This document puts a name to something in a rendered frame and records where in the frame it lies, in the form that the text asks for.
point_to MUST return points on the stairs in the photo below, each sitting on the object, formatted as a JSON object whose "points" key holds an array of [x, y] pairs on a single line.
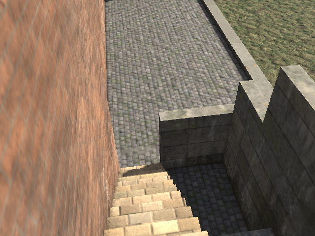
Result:
{"points": [[147, 203]]}

